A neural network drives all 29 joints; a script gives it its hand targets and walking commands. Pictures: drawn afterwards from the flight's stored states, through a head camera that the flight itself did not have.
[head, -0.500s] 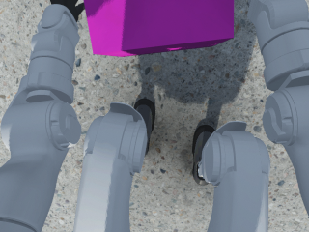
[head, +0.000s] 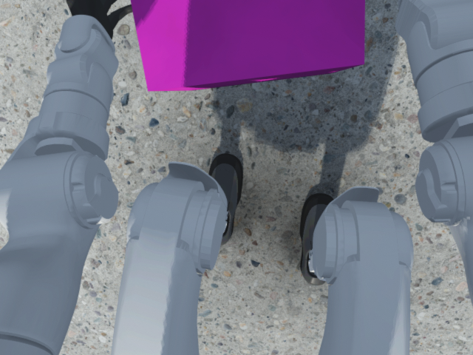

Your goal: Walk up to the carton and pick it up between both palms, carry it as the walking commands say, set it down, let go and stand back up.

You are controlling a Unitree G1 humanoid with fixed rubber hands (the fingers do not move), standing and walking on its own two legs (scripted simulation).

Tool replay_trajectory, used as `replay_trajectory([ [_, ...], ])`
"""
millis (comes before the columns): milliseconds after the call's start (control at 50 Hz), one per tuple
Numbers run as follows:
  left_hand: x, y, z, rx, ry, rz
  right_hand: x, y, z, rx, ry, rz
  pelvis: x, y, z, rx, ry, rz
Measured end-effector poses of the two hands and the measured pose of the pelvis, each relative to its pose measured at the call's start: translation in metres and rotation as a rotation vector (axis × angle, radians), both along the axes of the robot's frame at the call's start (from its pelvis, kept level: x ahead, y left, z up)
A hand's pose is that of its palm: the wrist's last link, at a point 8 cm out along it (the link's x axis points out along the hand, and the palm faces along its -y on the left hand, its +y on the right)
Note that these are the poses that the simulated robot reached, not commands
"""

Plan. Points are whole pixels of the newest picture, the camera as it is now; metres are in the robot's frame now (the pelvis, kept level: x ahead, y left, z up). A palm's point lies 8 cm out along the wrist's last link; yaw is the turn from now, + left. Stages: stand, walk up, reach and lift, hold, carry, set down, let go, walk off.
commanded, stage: set down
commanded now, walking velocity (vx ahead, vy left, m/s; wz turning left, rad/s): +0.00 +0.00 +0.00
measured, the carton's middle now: out of the picture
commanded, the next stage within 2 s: let go in 1.56 s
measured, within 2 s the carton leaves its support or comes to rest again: neither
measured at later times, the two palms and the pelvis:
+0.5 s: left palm out of the picture +0.49 +0.31 -0.11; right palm out of the picture +0.60 -0.10 -0.11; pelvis +0.00 -0.01 +0.02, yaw +1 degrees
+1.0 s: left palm out of the picture +0.49 +0.32 +0.04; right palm out of the picture +0.60 -0.11 +0.04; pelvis +0.02 +0.01 +0.14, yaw +0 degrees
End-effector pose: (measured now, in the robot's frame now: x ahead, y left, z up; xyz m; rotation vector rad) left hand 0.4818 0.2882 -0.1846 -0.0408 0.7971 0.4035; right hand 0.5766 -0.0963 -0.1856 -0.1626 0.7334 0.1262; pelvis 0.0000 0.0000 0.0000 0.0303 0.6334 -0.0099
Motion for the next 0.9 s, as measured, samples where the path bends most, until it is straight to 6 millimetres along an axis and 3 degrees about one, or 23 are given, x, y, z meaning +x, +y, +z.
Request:
replay_trajectory([
  [180,-0.002,0.014,0.005,0.015,-0.013,0.004,0.0,-0.015,0.0,-0.007,-0.006,-0.011,0.0,0.001,-0.002,-0.002,-0.004,0.001],
  [300,0.003,0.015,0.019,0.02,-0.058,0.007,0.007,-0.012,0.017,-0.004,-0.058,-0.002,-0.002,0.0,0.0,-0.005,-0.001,0.005],
  [520,0.008,0.028,0.084,0.022,-0.137,0.015,0.021,0.001,0.085,-0.03,-0.098,0.011,0.0,-0.005,0.028,-0.022,0.05,0.035],
  [900,0.01,0.029,0.196,0.01,-0.146,-0.009,0.025,-0.011,0.197,-0.011,-0.088,-0.014,0.013,0.005,0.117,-0.049,0.169,0.045],
])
